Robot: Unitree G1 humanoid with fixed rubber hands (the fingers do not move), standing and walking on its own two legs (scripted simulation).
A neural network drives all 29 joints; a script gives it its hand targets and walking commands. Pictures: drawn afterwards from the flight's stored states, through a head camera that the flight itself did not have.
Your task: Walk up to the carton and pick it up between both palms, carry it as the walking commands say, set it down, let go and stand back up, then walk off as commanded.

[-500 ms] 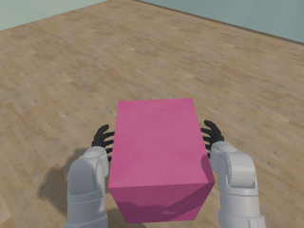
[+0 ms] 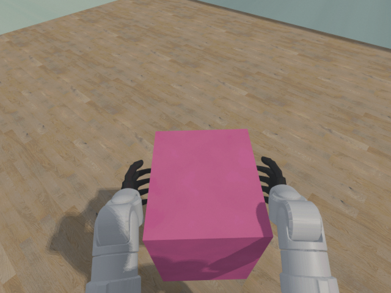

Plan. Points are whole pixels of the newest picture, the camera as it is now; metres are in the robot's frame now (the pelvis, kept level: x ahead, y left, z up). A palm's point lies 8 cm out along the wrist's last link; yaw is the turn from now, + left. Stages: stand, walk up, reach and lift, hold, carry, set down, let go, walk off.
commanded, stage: carry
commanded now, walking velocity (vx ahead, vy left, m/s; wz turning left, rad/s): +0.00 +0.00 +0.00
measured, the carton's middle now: (203, 208) +0.30 +0.00 -0.01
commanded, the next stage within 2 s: hold in 0.96 s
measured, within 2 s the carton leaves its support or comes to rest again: neither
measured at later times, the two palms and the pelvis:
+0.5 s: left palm (121, 197) +0.29 +0.16 +0.07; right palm (267, 193) +0.28 -0.13 +0.07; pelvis +0.00 +0.02 +0.00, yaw +0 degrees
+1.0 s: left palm (118, 198) +0.29 +0.17 +0.06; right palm (259, 193) +0.29 -0.12 +0.06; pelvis +0.01 +0.03 +0.00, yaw -1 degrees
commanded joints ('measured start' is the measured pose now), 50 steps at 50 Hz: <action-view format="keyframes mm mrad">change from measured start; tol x2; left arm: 1 -395 -826 -534 -59 -278 -35 -206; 48 -367 -811 -527 -43 -258 -75 -197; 49 -138 -546 -201 361 -56 -147 -192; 50 -185 -490 -260 226 -77 -247 -194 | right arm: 1 -400 807 546 -56 279 -38 210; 48 -376 780 520 -31 255 -80 199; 49 -204 600 267 341 62 -144 189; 50 -183 571 306 267 67 -232 174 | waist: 1 2 -14 -232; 48 5 -6 -231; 49 30 -33 14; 50 11 -33 -13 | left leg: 1 39 64 -77 -55 21 22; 48 45 66 -91 -70 95 48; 49 164 -160 -163 -125 103 77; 50 111 -164 -182 -144 107 91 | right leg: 1 136 -181 194 -107 88 56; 14 129 -177 190 -97 62 58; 48 135 -175 179 -62 114 60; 49 285 18 293 -146 138 52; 50 388 1 328 -148 176 67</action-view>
